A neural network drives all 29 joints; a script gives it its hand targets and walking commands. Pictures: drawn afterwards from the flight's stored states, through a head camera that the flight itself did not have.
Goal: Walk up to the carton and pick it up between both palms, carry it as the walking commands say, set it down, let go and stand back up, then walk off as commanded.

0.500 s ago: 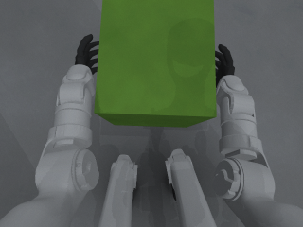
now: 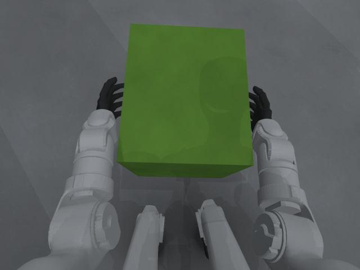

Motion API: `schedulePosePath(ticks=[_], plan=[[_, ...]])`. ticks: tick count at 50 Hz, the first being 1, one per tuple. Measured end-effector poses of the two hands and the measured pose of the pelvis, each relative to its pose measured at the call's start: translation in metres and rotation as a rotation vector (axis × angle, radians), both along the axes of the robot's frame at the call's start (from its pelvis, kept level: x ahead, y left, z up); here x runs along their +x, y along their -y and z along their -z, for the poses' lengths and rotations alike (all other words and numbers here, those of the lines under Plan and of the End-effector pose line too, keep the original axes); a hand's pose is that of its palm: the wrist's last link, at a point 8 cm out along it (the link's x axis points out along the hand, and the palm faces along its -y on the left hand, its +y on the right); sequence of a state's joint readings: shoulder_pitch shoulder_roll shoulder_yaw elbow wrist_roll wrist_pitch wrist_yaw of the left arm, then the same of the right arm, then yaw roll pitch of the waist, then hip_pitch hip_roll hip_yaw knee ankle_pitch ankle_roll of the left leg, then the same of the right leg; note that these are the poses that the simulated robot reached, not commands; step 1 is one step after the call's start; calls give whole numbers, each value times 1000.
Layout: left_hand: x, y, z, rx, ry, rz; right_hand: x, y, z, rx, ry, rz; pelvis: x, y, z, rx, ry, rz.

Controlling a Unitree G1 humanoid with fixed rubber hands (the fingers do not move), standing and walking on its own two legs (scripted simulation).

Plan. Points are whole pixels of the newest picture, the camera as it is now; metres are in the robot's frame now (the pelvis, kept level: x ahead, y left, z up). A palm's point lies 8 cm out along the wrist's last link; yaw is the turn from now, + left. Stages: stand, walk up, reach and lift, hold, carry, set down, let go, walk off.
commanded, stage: reach and lift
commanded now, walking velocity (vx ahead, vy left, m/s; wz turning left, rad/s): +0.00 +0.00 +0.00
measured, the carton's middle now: (183, 113) +0.48 -0.03 -0.12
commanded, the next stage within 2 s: none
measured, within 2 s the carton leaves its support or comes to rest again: neither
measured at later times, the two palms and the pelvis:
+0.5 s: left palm (94, 111) +0.43 +0.15 +0.02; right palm (276, 119) +0.40 -0.19 +0.02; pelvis +0.02 +0.00 +0.07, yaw +0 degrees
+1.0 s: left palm (79, 108) +0.41 +0.14 +0.09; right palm (303, 120) +0.37 -0.19 +0.09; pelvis +0.04 +0.00 +0.12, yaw +0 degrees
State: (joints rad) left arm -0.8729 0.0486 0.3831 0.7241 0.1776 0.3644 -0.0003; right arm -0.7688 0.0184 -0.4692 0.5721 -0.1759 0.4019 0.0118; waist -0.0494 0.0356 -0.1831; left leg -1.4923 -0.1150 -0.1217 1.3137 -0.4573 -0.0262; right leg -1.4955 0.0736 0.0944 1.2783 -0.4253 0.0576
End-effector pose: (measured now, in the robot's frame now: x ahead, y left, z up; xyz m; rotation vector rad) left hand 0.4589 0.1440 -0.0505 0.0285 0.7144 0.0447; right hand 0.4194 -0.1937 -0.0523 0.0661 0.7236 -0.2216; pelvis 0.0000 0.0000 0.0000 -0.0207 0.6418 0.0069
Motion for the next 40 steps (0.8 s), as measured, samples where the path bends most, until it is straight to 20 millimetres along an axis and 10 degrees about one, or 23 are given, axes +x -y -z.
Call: schedulePosePath(ticks=[40], plan=[[-40,-1,-116,-9,-11,18,-37,-1,-120,-20,-14,-17,36,2,-100,11,240,-1]])
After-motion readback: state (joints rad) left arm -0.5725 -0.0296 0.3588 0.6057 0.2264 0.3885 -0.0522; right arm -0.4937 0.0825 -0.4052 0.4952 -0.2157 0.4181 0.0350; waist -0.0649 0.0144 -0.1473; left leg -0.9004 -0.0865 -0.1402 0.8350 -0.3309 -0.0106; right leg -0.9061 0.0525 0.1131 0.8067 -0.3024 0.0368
